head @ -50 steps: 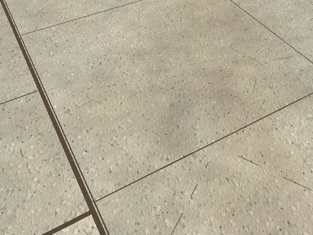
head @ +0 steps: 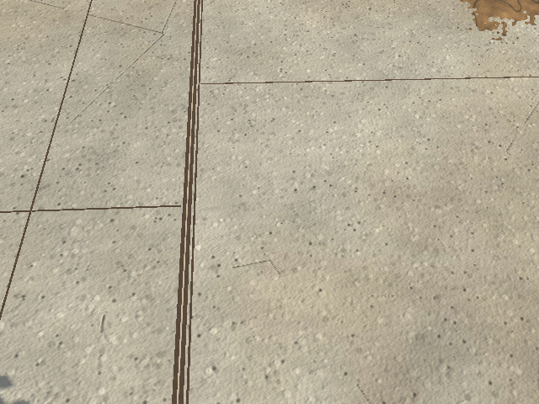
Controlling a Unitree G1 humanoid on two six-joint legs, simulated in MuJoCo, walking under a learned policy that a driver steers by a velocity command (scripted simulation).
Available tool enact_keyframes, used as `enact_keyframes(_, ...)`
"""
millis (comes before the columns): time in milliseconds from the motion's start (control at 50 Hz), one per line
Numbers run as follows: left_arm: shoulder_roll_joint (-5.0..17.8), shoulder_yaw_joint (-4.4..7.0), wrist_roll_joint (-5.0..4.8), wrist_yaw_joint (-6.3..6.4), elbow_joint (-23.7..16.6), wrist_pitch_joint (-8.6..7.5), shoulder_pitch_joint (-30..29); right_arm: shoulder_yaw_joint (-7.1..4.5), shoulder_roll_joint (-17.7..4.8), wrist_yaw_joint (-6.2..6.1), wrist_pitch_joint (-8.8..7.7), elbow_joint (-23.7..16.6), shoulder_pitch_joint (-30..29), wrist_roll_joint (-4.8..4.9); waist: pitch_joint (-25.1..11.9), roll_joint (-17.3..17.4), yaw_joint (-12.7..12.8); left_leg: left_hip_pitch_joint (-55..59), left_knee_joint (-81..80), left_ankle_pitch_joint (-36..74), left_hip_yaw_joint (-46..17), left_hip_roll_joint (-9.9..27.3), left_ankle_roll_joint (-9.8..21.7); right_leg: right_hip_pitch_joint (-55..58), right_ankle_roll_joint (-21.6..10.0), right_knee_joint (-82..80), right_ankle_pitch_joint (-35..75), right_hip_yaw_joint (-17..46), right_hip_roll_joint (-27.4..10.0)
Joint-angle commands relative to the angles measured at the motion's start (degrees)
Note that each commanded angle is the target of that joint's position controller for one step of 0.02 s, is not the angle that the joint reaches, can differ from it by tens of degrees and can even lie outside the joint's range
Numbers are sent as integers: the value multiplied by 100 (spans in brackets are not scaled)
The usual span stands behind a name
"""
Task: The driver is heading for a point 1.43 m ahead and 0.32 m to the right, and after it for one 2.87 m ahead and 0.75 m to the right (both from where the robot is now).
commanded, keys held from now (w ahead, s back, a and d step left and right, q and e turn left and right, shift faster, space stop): no key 0.82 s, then w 0.18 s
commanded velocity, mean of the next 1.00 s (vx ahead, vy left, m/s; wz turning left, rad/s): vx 0.05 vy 0.00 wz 0.03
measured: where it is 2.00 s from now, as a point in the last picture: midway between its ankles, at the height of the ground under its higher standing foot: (295, 366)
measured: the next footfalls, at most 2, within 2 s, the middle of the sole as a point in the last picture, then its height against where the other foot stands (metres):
right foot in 0.14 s outside the picture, level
right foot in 1.54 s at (340, 381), level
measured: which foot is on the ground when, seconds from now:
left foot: down 0.00-1.00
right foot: up 0.00-0.12, down 0.14-1.00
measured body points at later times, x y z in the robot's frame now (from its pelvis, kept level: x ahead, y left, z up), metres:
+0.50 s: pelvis +0.05 -0.03 +0.00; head +0.06 -0.04 +0.45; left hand +0.12 +0.22 -0.14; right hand +0.15 -0.29 -0.13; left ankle +0.09 +0.09 -0.73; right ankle +0.03 -0.16 -0.73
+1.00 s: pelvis +0.09 -0.03 +0.00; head +0.08 -0.02 +0.45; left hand +0.08 +0.23 -0.15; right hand +0.14 -0.29 -0.14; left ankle +0.08 +0.08 -0.72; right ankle +0.03 -0.16 -0.73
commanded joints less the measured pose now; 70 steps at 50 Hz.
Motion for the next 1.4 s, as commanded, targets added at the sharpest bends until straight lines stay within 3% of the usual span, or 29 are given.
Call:
enact_keyframes(20,337,82,48,116,-31,125,668,-271,-871,-72,-18,-226,-177,-66,-880,841,111,374,-1033,812,-1172,1292,1029,526,89,-701,651,-10,-46)
enact_keyframes(80,270,63,82,116,18,117,578,-218,-728,-125,-13,-69,-249,-29,-887,856,113,136,-1121,-627,-1100,1203,863,1110,-61,-1640,1656,-69,0)
enact_keyframes(120,262,51,201,80,31,110,540,-155,-552,-123,-4,109,-122,4,-679,743,160,-188,-1110,-2028,-983,943,440,1578,-246,-2387,2187,-117,47)
enact_keyframes(140,392,54,259,79,-48,98,448,-126,-473,-114,-7,244,64,-21,-410,553,92,-324,-995,-2465,-904,763,145,1541,-391,-2756,2218,190,-218)
enact_keyframes(160,800,139,192,113,-95,89,254,-165,-556,-105,-11,260,275,-20,-96,-9,-183,-193,-828,-2305,-642,458,-76,986,-572,-2910,1408,348,-413)
enact_keyframes(180,709,143,148,106,-31,58,122,-175,-578,-138,-6,281,166,-15,25,-412,-174,452,-550,-1735,-375,282,-210,167,-644,-3197,326,402,-327)
enact_keyframes(220,401,46,186,97,-9,-55,-85,-201,-583,-199,8,358,116,9,40,-578,-235,1072,-224,-1047,-339,313,-167,-224,-479,-3481,289,410,-273)
enact_keyframes(300,357,15,86,79,153,-190,105,-218,-566,-214,21,642,298,6,-124,-237,-157,1151,-196,-334,-375,370,-92,298,-412,-3248,1210,274,-159)
enact_keyframes(460,304,-13,54,95,406,-124,270,-232,-604,-240,18,1169,399,78,-320,139,-78,1364,-97,663,-335,415,-157,820,-486,-3035,2375,106,-14)
enact_keyframes(660,226,-24,44,86,647,-66,293,-214,-674,-324,96,1739,362,102,-209,109,-113,1496,-134,762,-304,434,-188,945,-500,-3120,2681,9,77)
enact_keyframes(820,188,-40,51,111,799,-50,397,-183,-660,-339,115,2082,281,105,-109,88,-133,1481,-220,543,-269,420,-210,933,-491,-3214,2462,-27,117)
enact_keyframes(840,150,-46,45,120,876,-41,528,-166,-595,-337,121,2169,369,105,-225,58,-130,1517,-204,-36,-166,332,-211,980,-517,-3280,1858,-62,159)
enact_keyframes(880,372,33,-25,158,871,-8,565,-190,-631,-337,124,2221,356,159,83,-214,-105,1035,186,-1921,158,23,-169,750,-790,-3489,-159,211,62)
enact_keyframes(920,639,123,-82,184,827,-59,792,-179,-577,-301,-5,2091,70,173,545,-653,48,134,884,-2289,330,-40,-132,748,-1231,-4096,-1552,1232,-643)
enact_keyframes(940,815,192,-119,188,838,-121,863,-160,-489,-252,-105,2023,-29,200,733,-929,69,-189,1419,-1920,337,83,-93,810,-1525,-4418,-1754,1927,-1191)
enact_keyframes(960,822,217,-135,186,842,-189,892,-147,-441,-201,-199,1973,-115,225,912,-935,72,-390,1705,-1794,153,314,-14,751,-1722,-4554,-1571,2322,-1516)
enact_keyframes(1000,654,198,-125,148,752,-290,705,-153,-427,-110,-337,1974,-7,298,946,-816,-103,-415,1409,-2060,70,501,153,919,-1647,-4388,-791,2098,-1506)
enact_keyframes(1040,606,196,-188,97,603,-285,281,-218,-457,-74,-403,2341,843,307,647,-602,-553,1311,102,-1277,395,220,199,244,-1271,-3835,-90,1168,-906)
enact_keyframes(1060,527,173,-170,80,521,-299,171,-295,-591,-77,-393,2579,1396,255,410,-304,-730,2170,-60,-932,241,163,147,-173,-1095,-3166,607,710,-537)
enact_keyframes(1080,184,72,-113,58,397,-341,47,-419,-1011,-106,-407,2718,2140,228,87,917,-965,2963,-861,-1599,-1414,1153,510,-923,-701,-1239,1209,-163,122)
enact_keyframes(1100,17,48,-134,91,144,-437,-17,-477,-1468,-22,-469,2806,2747,208,-227,2074,-1056,3484,-1811,-2139,-3852,2298,1302,-1933,-540,414,13,-189,672)
enact_keyframes(1120,238,110,-254,73,139,-508,-37,-313,-1072,-8,-570,2701,2270,136,43,1241,-758,3203,-1800,-2399,-4014,2490,1401,-2378,-658,1401,-12,406,319)
enact_keyframes(1140,243,113,-318,14,180,-566,38,-227,-793,-3,-635,2536,1846,156,309,892,-560,3003,-1766,-2297,-3335,2284,1209,-2607,-806,1658,577,492,54)
enact_keyframes(1180,317,181,-215,-11,229,-621,-4,-136,-663,39,-659,2367,1443,163,421,539,-374,2735,-1859,-1279,-2230,1887,844,-2542,-885,1253,1565,327,-307)
enact_keyframes(1220,263,220,-148,-76,224,-579,-65,-46,-464,4,-588,2403,1655,121,305,654,-358,2583,-1907,-87,-1409,1540,666,-2133,-778,760,1997,124,-403)
enact_keyframes(1260,97,193,-115,-112,112,-511,-345,-39,-592,-80,-539,2440,1913,108,313,574,-407,2578,-1966,714,-1057,1475,736,-2173,-592,303,2248,-61,-372)
enact_keyframes(1320,-97,94,-112,-136,-215,-481,-1129,-51,-788,-183,-483,2368,1963,80,497,489,-521,2237,-2147,939,-695,1388,740,-1998,-446,-943,2843,-215,-244)
enact_keyframes(1400,-72,29,-156,-238,-478,-479,-1796,-85,-845,-217,-468,2421,2291,146,706,581,-643,2128,-2341,895,-406,1449,736,-1503,-529,-1900,3420,-389,-34)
